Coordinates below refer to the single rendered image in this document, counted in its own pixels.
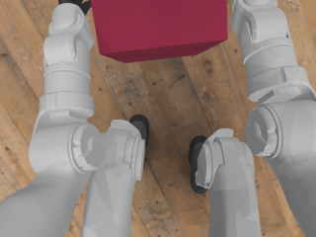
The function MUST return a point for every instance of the left robot shin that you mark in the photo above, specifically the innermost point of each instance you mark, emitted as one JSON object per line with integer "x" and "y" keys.
{"x": 121, "y": 124}

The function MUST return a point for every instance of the left robot hand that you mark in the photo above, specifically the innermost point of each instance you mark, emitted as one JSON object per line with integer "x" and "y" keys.
{"x": 84, "y": 7}

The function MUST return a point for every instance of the robot left upper arm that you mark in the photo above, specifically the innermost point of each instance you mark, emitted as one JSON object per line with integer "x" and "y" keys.
{"x": 63, "y": 157}

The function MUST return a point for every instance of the robot right foot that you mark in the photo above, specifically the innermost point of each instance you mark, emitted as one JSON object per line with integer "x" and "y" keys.
{"x": 194, "y": 150}

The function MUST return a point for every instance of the right robot forearm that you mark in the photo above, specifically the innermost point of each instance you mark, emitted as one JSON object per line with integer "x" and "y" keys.
{"x": 268, "y": 53}

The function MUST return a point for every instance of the left robot forearm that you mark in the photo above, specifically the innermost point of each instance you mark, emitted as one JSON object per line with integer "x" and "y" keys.
{"x": 66, "y": 69}

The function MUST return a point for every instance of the robot right upper arm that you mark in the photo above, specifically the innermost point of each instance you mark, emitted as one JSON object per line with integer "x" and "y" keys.
{"x": 284, "y": 133}

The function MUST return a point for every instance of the carton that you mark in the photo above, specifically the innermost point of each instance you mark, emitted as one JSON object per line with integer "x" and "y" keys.
{"x": 141, "y": 30}

